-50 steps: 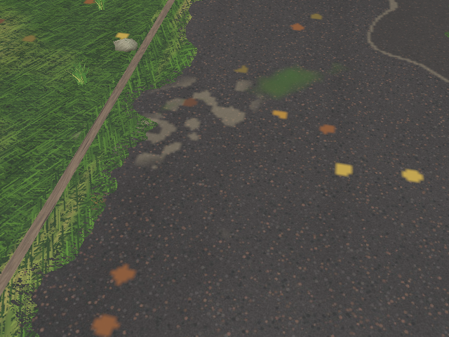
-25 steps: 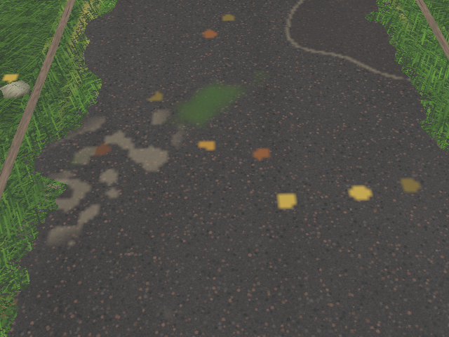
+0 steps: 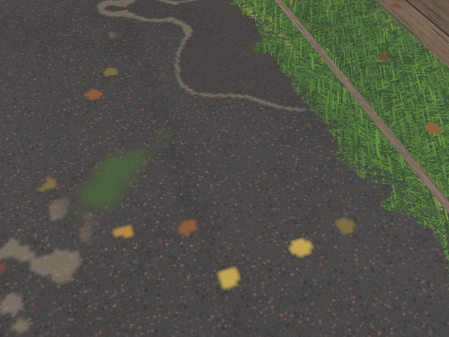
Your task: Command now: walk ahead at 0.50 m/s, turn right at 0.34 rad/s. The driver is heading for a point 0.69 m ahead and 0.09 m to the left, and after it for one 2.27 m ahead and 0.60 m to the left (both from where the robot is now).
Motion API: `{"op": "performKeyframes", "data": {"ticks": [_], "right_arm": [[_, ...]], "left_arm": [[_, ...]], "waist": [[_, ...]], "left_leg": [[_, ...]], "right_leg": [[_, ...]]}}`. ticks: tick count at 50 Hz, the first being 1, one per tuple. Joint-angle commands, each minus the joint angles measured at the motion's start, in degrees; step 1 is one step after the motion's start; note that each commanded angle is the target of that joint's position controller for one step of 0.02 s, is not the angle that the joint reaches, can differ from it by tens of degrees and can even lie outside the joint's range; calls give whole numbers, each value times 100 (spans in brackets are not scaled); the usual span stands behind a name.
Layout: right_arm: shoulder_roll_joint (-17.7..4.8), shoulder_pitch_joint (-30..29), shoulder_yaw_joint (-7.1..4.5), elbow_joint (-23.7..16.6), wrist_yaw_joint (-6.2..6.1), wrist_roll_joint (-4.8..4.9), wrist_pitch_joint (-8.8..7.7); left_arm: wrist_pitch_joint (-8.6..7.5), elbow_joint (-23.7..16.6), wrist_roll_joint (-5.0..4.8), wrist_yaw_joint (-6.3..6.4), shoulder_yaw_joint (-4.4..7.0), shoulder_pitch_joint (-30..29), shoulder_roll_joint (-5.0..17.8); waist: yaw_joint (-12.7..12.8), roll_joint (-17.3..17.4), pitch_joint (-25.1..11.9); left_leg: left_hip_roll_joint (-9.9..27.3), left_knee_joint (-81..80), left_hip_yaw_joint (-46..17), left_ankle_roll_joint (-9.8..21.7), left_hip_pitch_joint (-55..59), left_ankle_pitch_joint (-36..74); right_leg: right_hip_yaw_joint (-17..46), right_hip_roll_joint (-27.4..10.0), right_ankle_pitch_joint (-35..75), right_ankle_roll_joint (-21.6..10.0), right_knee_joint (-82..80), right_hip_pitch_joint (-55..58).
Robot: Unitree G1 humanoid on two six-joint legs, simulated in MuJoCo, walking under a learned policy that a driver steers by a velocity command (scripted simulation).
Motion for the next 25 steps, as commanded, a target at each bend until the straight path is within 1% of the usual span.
{"op": "performKeyframes", "data": {"ticks": [1,2,3,5,6,7,9,10,11,12,13,14,15,16,17,18,19,20,21,22,23,25], "right_arm": [[-774,69,-178,-155,8,52,-110],[-843,100,-197,-116,-1,72,-103],[-877,53,-197,-95,-13,78,-79],[-928,11,-190,-48,-54,92,3],[-960,84,-187,-9,-72,102,43],[-999,235,-184,52,-82,116,77],[-1048,418,-174,160,-89,155,148],[-1078,416,-177,191,-94,181,180],[-1118,347,-186,206,-105,215,205],[-1135,221,-188,202,-119,250,223],[-1035,276,-156,224,-124,236,220],[-809,400,-66,154,-131,96,182],[-314,1112,143,151,-80,-39,146],[-503,1274,124,323,-36,46,196],[-839,971,31,270,-26,154,278],[-795,601,30,215,-69,168,357],[-758,430,16,207,-133,111,458],[-746,449,-3,226,-192,78,571],[-630,535,18,277,-236,71,656],[-527,611,38,329,-272,55,702],[-480,616,51,361,-292,40,730],[-468,487,50,379,-306,25,760]], "left_arm": [[-59,-489,37,-16,37,-65,166],[-72,-551,68,-23,14,-220,140],[-90,-592,97,-36,-9,-359,111],[-155,-640,120,-84,-74,-607,-15],[-186,-657,111,-114,-93,-755,-56],[-201,-684,101,-141,-94,-906,-55],[-200,-766,88,-185,-71,-1114,17],[-200,-802,95,-202,-48,-1150,81],[-203,-799,119,-212,-14,-1071,165],[-207,-700,162,-205,40,-763,257],[-204,-538,216,-166,127,-341,451],[-191,-470,293,-98,229,136,860],[-134,-507,445,-45,173,315,1001],[-85,-419,318,-93,55,375,559],[-57,-438,227,-142,-6,47,395],[-55,-442,192,-158,-37,-315,306],[-61,-434,196,-171,-54,-625,289],[-51,-434,221,-169,-40,-902,325],[-27,-409,276,-160,-1,-1074,408],[-14,-383,311,-141,10,-1143,402],[-3,-343,315,-120,3,-1170,361],[19,-245,292,-77,-14,-1184,300]], "waist": [[74,761,-61],[60,699,-47],[66,653,2],[24,686,-3],[-45,723,-47],[-130,765,-117],[-188,847,-190],[-149,899,-209],[-37,938,-260],[187,899,-399],[366,750,-636],[486,267,-1149],[275,-902,-1924],[311,-995,-2495],[308,-641,-1939],[238,-341,-1431],[122,-146,-1050],[-57,-215,-881],[-164,-349,-778],[-198,-444,-787],[-190,-501,-823],[-136,-516,-841]], "left_leg": [[1595,-1333,-1498,1073,766,876],[1616,-1386,-1375,1111,825,1097],[1567,-1358,-1154,1091,812,1718],[1331,-1196,-566,930,663,2928],[1230,-1107,-356,845,619,3208],[1210,-1024,-283,794,685,3311],[1292,-800,-306,717,942,3290],[1355,-637,-357,665,1052,3268],[1388,-405,-396,589,1120,3257],[1309,-38,-360,468,1116,3301],[1082,547,-264,311,989,3307],[753,1547,-21,15,354,2118],[206,3368,-46,-378,-1210,-1271],[273,4028,-720,-470,-1295,-2948],[467,4294,-822,-511,-1539,-2929],[583,4197,-735,-522,-1751,-2744],[691,3865,-717,-562,-1658,-2487],[754,3464,-692,-601,-1211,-2199],[666,3113,-550,-641,-775,-1926],[603,2808,-465,-657,-455,-1733],[572,2515,-429,-643,-215,-1491],[535,1925,-395,-557,124,-851]], "right_leg": [[203,-368,365,44,-533,-929],[153,-406,575,74,-844,-1007],[52,-415,829,107,-1221,-955],[-243,-330,1416,138,-2062,-494],[-389,-227,1738,144,-2421,-220],[-477,-125,1990,149,-2666,-29],[-477,-4,2087,86,-3066,175],[-452,38,1986,11,-3243,274],[-433,79,1929,-84,-3460,481],[-492,182,2182,-197,-3839,974],[-556,265,2701,-341,-4142,1713],[57,-455,4984,-610,-3830,2872],[1760,-1986,6773,-1697,-3544,4539],[2245,-2201,6474,-2013,-3749,4413],[1805,-1845,5652,-1790,-3892,3886],[1461,-1583,4908,-1542,-4058,3360],[1227,-1423,4288,-1387,-4284,2682],[983,-1251,3749,-1252,-4525,2006],[778,-1114,3336,-1200,-4710,1474],[643,-1030,3013,-1209,-4813,1222],[539,-965,2637,-1196,-4871,1102],[500,-919,1572,-1128,-4982,986]]}}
